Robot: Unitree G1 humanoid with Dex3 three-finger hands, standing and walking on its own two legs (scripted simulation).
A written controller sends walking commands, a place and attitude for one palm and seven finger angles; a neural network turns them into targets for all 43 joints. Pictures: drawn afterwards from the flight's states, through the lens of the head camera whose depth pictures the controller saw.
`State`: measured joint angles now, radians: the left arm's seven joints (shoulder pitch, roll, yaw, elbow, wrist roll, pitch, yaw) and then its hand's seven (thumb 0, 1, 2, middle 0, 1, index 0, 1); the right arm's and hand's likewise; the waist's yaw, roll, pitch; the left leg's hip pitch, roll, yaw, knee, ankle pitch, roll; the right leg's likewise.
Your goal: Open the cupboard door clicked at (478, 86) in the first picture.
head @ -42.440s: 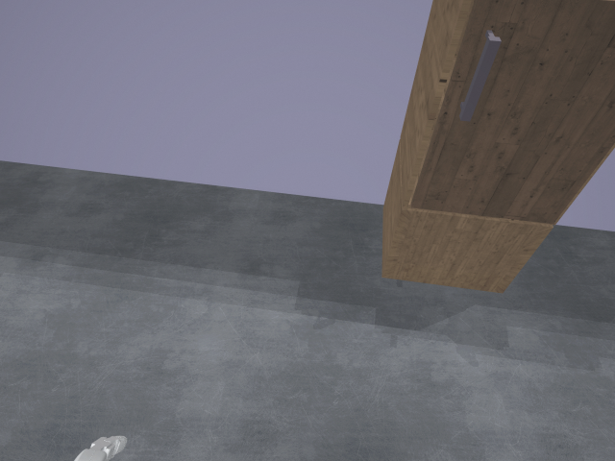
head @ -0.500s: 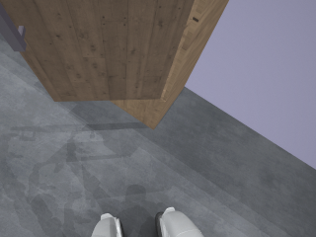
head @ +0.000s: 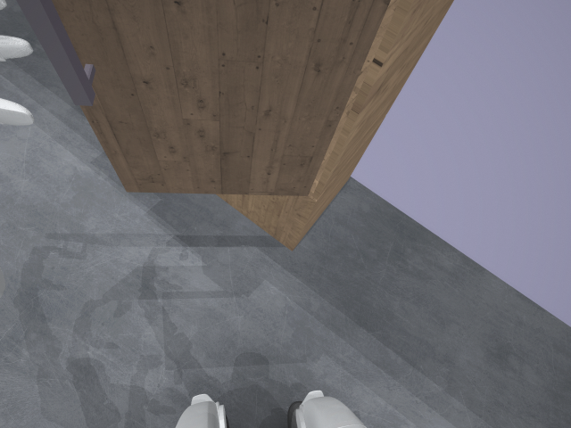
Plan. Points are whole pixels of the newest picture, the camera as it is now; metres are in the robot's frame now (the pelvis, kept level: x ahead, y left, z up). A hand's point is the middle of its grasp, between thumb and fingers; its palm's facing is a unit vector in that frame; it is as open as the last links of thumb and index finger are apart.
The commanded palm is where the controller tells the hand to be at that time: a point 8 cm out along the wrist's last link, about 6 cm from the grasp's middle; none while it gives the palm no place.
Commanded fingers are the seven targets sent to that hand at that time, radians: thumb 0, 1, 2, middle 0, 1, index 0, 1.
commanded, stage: move the hooked fingers beside the handle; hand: left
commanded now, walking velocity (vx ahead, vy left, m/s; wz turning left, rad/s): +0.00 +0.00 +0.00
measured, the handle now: (60, 29) +0.59 +0.22 +0.14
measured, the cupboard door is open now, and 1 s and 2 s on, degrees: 39 39 39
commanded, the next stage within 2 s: slide the fingers in behind the handle in 1.12 s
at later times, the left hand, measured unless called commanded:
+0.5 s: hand out of the picture +0.53 +0.27 +0.13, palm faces -0.05 -1.00 +0.00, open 14.0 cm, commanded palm +0.53 +0.32 +0.13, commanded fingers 0.00 -0.50 0.30 -0.30 -1.20 -0.30 -1.20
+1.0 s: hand out of the picture +0.52 +0.28 +0.14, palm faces -0.07 -1.00 +0.01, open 14.0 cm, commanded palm +0.52 +0.31 +0.13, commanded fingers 0.00 -0.50 0.30 -0.30 -1.20 -0.30 -1.20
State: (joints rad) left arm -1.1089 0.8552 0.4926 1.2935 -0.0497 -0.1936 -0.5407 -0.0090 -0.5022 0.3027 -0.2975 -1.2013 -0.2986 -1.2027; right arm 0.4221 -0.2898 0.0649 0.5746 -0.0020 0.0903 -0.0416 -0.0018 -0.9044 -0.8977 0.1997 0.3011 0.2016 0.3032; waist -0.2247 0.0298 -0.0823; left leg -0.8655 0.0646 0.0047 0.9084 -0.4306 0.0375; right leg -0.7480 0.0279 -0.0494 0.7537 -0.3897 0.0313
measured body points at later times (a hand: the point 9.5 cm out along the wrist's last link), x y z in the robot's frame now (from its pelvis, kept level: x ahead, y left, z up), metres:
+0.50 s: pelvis -0.02 -0.01 -0.01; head +0.14 +0.03 +0.41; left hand +0.52 +0.33 +0.14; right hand -0.07 -0.29 -0.09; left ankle -0.01 +0.08 -0.69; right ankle -0.03 -0.15 -0.69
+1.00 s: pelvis +0.00 +0.00 +0.00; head +0.14 +0.04 +0.42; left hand +0.52 +0.33 +0.14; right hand -0.04 -0.26 -0.09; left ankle -0.01 +0.08 -0.69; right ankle -0.03 -0.15 -0.69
